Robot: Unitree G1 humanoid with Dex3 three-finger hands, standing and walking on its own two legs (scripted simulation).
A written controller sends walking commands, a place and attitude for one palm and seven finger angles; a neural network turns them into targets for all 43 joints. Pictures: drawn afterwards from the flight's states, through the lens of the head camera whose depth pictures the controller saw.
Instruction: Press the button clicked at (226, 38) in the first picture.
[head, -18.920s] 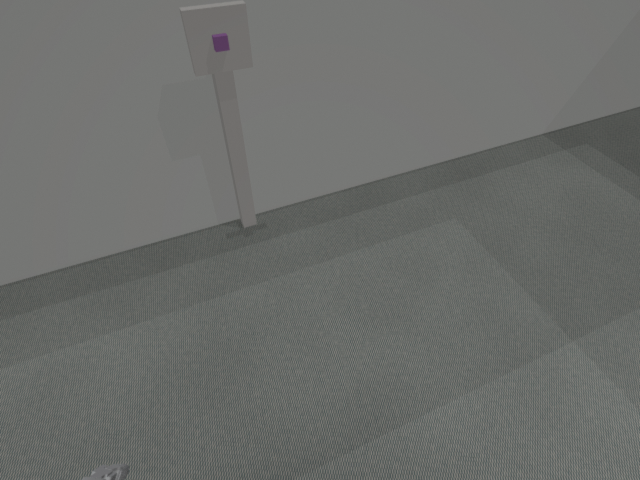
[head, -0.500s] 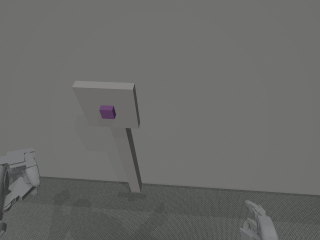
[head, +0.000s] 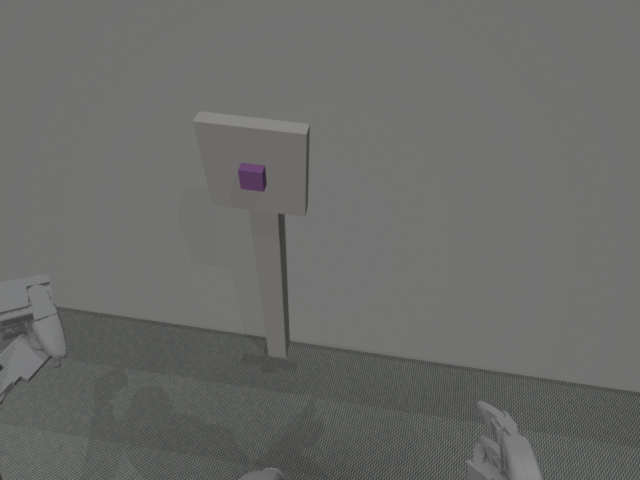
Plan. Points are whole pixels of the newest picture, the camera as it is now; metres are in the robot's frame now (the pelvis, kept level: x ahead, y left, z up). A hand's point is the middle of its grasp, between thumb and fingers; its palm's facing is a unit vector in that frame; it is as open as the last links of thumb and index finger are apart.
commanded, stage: step back with the hand held close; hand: left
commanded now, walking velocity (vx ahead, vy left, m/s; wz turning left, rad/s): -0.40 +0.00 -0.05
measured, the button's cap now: (253, 176) +0.57 +0.16 +0.05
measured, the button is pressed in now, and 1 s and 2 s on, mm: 0 0 0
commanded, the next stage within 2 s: stop stepping back and stand still in 0.44 s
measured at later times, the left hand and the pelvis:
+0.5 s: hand out of the picture +0.11 +0.24 +0.19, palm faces +0.26 -0.88 -0.40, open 3.1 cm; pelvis -0.10 +0.02 +0.01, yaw -7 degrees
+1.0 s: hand out of the picture +0.04 +0.29 +0.18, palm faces +0.34 -0.88 -0.32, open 3.1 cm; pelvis -0.19 +0.06 +0.00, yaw -7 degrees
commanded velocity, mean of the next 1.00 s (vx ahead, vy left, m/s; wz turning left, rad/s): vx -0.10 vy -0.02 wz -0.01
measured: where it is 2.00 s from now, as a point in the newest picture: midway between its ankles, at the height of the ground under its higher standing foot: outside the picture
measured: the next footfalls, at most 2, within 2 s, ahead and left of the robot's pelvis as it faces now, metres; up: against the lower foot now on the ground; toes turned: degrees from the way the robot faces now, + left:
right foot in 0.50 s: -0.21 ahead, -0.10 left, +0.00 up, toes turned -9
left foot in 0.92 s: -0.05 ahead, +0.12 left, +0.00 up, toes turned -8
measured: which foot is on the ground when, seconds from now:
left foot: down 0.00-0.78, up 0.80-0.90, down 0.92-1.00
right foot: down 0.00-0.16, up 0.18-0.48, down 0.50-0.92, up 0.94-1.00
